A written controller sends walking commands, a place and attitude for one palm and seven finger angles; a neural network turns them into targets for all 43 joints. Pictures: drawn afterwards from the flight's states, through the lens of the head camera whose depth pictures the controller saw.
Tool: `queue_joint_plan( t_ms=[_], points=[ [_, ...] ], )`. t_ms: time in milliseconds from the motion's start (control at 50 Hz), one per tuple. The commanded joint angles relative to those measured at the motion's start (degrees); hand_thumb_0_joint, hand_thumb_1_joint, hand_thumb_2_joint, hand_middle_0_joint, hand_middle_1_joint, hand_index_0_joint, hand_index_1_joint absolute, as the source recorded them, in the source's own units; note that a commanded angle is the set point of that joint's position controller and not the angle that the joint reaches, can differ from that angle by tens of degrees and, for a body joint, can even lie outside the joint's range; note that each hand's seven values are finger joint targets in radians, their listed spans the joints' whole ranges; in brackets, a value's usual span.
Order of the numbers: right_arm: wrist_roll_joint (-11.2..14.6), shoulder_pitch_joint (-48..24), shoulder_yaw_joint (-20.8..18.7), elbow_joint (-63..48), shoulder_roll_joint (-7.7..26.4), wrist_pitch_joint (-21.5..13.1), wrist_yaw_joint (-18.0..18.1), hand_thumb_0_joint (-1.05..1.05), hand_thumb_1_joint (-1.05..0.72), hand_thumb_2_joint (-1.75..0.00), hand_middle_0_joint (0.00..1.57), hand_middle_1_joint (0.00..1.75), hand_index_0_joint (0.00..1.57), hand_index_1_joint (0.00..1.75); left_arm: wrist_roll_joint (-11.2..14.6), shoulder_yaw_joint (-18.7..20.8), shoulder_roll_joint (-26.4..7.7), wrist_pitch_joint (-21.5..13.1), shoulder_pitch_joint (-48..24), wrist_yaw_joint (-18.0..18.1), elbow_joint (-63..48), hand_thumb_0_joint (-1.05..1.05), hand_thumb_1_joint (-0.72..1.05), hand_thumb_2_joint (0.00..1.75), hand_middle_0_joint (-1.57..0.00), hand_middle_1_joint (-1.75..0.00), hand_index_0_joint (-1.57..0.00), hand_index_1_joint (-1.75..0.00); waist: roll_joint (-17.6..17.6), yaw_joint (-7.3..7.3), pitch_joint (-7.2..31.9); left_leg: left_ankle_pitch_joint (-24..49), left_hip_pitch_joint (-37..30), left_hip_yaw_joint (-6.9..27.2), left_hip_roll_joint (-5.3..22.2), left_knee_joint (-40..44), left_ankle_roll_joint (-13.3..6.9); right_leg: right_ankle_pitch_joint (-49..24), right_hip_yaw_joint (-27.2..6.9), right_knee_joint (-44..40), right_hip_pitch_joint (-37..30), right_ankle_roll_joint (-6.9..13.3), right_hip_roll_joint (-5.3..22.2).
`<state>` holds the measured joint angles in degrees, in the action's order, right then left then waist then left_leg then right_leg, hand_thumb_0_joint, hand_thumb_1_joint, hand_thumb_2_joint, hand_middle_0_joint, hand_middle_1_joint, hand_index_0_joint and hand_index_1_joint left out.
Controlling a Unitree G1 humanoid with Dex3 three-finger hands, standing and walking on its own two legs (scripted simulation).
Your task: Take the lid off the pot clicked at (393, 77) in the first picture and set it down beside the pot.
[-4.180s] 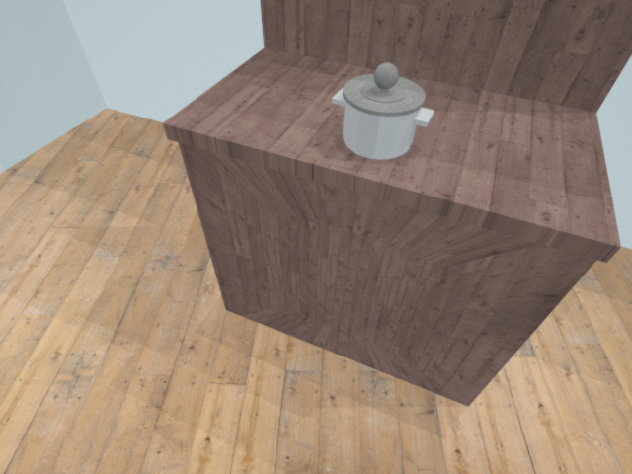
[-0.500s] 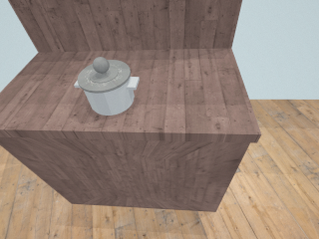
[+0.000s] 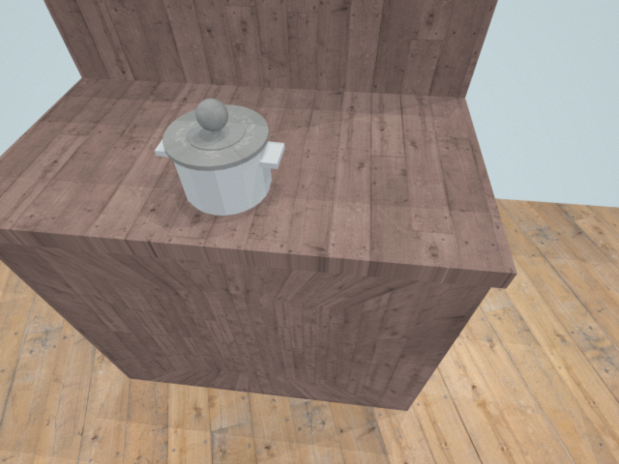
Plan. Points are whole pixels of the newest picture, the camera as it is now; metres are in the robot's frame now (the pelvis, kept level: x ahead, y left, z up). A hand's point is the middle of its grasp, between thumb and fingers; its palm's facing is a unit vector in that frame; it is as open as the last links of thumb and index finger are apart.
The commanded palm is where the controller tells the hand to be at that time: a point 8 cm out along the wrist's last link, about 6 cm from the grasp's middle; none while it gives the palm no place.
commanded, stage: look again from close up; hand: left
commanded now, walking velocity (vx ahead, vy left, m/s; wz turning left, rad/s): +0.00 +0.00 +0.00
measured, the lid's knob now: (212, 115) +0.54 +0.18 +0.17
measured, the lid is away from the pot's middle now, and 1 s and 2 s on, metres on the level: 0.00 0.00 0.00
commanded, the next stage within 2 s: shuffle to correct the standing spot in 0.84 s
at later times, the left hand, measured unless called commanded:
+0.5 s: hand out of the picture +0.01 +0.20 -0.17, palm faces +0.03 -0.98 -0.21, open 7.4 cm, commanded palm none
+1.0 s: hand out of the picture -0.01 +0.20 -0.17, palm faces +0.04 -0.98 -0.20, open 7.4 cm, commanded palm none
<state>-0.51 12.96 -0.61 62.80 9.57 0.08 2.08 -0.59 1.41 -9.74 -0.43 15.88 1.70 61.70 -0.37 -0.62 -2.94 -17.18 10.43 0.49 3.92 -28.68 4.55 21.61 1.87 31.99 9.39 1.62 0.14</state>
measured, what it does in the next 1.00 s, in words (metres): stands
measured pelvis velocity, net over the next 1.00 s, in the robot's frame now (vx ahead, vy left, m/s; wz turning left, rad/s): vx -0.02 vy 0.02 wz -0.01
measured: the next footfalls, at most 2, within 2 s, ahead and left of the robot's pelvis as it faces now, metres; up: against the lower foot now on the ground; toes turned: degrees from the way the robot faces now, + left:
right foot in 1.44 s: +0.08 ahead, -0.04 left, +0.00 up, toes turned -6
left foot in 1.90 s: +0.23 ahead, +0.21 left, +0.00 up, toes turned +1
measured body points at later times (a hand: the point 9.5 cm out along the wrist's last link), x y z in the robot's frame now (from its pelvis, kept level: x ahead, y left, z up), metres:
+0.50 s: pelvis -0.01 +0.02 +0.00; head +0.02 +0.01 +0.45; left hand +0.00 +0.25 -0.15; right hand -0.02 -0.20 -0.16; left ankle -0.02 +0.17 -0.73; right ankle -0.05 -0.10 -0.73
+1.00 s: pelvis -0.02 +0.02 +0.00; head +0.00 +0.02 +0.45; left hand -0.01 +0.25 -0.15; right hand -0.02 -0.20 -0.16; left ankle -0.02 +0.17 -0.73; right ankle -0.05 -0.10 -0.73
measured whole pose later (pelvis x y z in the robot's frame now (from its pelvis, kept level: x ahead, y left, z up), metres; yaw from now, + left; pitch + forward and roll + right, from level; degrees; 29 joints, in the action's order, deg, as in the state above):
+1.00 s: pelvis -0.02 +0.02 +0.00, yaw +0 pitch -1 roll +1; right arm -0.5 14.5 -0.9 64.6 8.1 -0.4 1.8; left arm -0.7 1.4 -9.0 -0.7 15.5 1.4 62.0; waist 0.7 -0.4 -3.3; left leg -14.6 11.4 -0.5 2.6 -26.9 2.7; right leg 18.1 1.0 29.2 10.1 -0.1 1.4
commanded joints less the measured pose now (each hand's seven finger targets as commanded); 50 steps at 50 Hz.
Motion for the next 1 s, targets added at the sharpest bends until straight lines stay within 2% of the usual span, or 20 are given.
queue_joint_plan(
  t_ms=[0,40,120,200,240,300,500,540,720,800,880,940,980],
  points=[
    [-0.21,3.89,-0.88,-1.65,4.28,-0.91,0.07,0.00,-0.90,-0.90,0.20,0.30,0.20,0.30,0.07,1.48,-7.80,-0.87,2.66,0.42,-2.20,0.00,0.90,0.90,-0.20,-0.30,-0.20,-0.30,1.52,0.49,0.67,16.07,-1.47,-0.65,1.27,2.35,-3.59,-20.94,-4.13,-6.50,2.49,0.89,5.28],
    [-0.22,3.80,-0.94,-1.54,4.40,-0.88,-0.04,0.00,-0.90,-0.90,0.20,0.30,0.20,0.30,-0.03,1.50,-7.59,-0.80,2.39,0.43,-2.37,0.00,0.90,0.90,-0.20,-0.30,-0.20,-0.30,0.65,0.51,-0.56,15.07,-0.70,-0.50,1.06,2.35,-3.59,-18.76,-4.17,-6.83,3.47,0.80,5.38],
    [-0.28,4.15,-0.89,-1.27,4.56,-1.06,-0.08,0.00,-0.90,-0.90,0.20,0.30,0.20,0.30,0.01,1.48,-7.48,-0.74,2.32,0.31,-2.50,0.00,0.90,0.90,-0.20,-0.30,-0.20,-0.30,-0.29,0.41,0.16,15.52,-0.90,0.02,1.15,2.99,-3.84,-17.20,-4.02,-6.89,3.13,0.66,5.17],
    [-0.31,4.28,-0.83,-1.18,3.98,-1.03,-0.11,0.00,-0.90,-0.90,0.20,0.30,0.20,0.30,0.09,1.47,-7.31,-0.70,2.20,0.24,-2.54,0.00,0.90,0.90,-0.20,-0.30,-0.20,-0.30,0.49,0.27,0.01,14.19,-0.79,0.19,1.15,3.85,-3.93,-15.47,-3.98,-7.26,3.34,0.69,4.98],
    [-0.31,4.34,-0.86,-1.06,4.18,-1.05,-0.17,0.00,-0.90,-0.90,0.20,0.30,0.20,0.30,0.05,1.42,-7.21,-0.68,2.19,0.27,-2.54,0.00,0.90,0.90,-0.20,-0.30,-0.20,-0.30,-0.26,0.25,-0.08,14.36,-0.49,0.16,1.12,3.37,-3.92,-15.11,-4.17,-7.27,3.73,0.68,5.19],
    [-0.26,4.57,-0.86,-0.94,3.69,-1.08,-0.16,0.00,-0.90,-0.90,0.20,0.30,0.20,0.30,0.13,1.34,-7.16,-0.70,2.17,0.18,-2.44,0.00,0.90,0.90,-0.20,-0.30,-0.20,-0.30,0.86,0.16,-0.25,13.84,-0.38,0.44,1.11,4.06,-4.07,-14.42,-3.96,-7.81,3.54,0.59,5.12],
    [-0.21,5.59,-1.12,-0.28,3.44,-1.36,-0.08,0.00,-0.90,-0.90,0.20,0.30,0.20,0.30,0.11,1.38,-6.50,-0.81,2.32,0.23,-2.42,0.00,0.90,0.90,-0.20,-0.30,-0.20,-0.30,-0.06,0.35,1.52,16.33,-1.10,0.54,1.35,3.95,-4.21,-16.45,-3.79,-6.87,2.73,0.47,4.87],
    [-0.18,5.63,-1.13,-0.34,3.45,-1.36,-0.12,0.00,-0.90,-0.90,0.20,0.30,0.20,0.30,0.04,1.36,-6.28,-0.74,2.18,0.28,-2.28,0.00,0.90,0.90,-0.20,-0.30,-0.20,-0.30,-0.92,0.39,0.73,16.11,-0.56,0.64,1.30,3.90,-4.24,-15.41,-3.61,-6.74,3.36,0.37,4.96],
    [-0.16,5.23,-1.19,-0.09,3.17,-1.29,-0.08,0.00,-0.90,-0.90,0.20,0.30,0.20,0.30,-0.02,1.18,-5.60,-0.79,2.83,0.25,-1.76,0.00,0.90,0.90,-0.20,-0.30,-0.20,-0.30,0.02,0.23,-0.34,14.42,-0.51,0.83,1.01,4.30,-4.30,-14.68,-4.17,-8.12,4.11,0.30,5.21],
    [-0.17,5.36,-1.20,0.01,2.94,-1.29,-0.06,0.00,-0.90,-0.90,0.20,0.30,0.20,0.30,0.02,1.18,-5.75,-0.89,2.96,0.18,-1.59,0.00,0.90,0.90,-0.20,-0.30,-0.20,-0.30,0.85,0.31,0.11,14.43,-1.05,0.68,1.17,4.65,-4.26,-15.22,-4.04,-8.35,3.91,0.32,5.16],
    [-0.16,5.51,-1.22,0.12,3.10,-1.44,-0.08,0.00,-0.90,-0.90,0.20,0.30,0.20,0.30,-0.01,1.18,-5.37,-0.97,3.31,0.20,-1.40,0.00,0.90,0.90,-0.20,-0.30,-0.20,-0.30,-0.33,0.39,0.60,15.41,-1.40,0.85,1.13,4.49,-4.26,-15.74,-4.33,-8.11,3.91,0.34,5.11],
    [-0.17,5.48,-1.24,0.09,3.14,-1.36,-0.13,0.00,-0.90,-0.90,0.20,0.30,0.20,0.30,-0.10,1.21,-5.61,-1.04,3.76,0.15,-1.35,0.00,0.90,0.90,-0.20,-0.30,-0.20,-0.30,0.87,0.15,0.82,12.51,-1.01,0.42,0.75,4.14,-4.22,-13.69,-4.85,-8.93,3.38,0.58,5.55],
    [-0.36,5.68,-1.29,-0.03,3.03,-1.21,-0.37,0.00,-0.90,-0.90,0.20,0.30,0.20,0.30,-0.25,1.59,-6.33,-0.85,3.96,-0.05,-1.40,0.00,0.90,0.90,-0.20,-0.30,-0.20,-0.30,1.10,-0.21,-0.54,5.82,1.20,-0.83,-0.48,3.16,-4.08,-5.95,-6.36,-10.57,3.55,1.49,6.49]
  ],
)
